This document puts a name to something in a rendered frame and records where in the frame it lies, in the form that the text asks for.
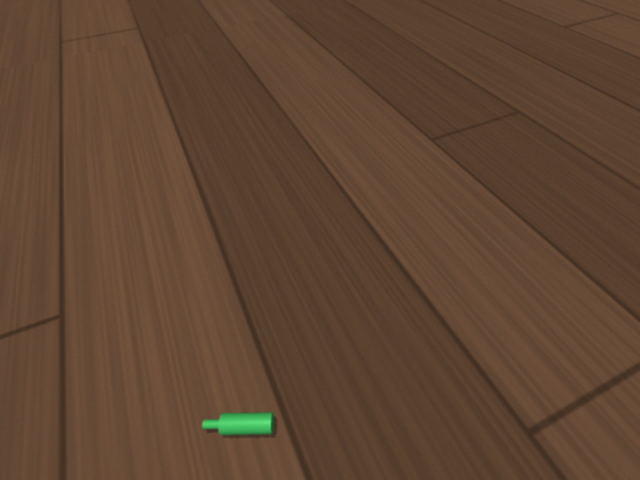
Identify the bottle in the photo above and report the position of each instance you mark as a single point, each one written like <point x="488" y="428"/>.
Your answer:
<point x="241" y="423"/>

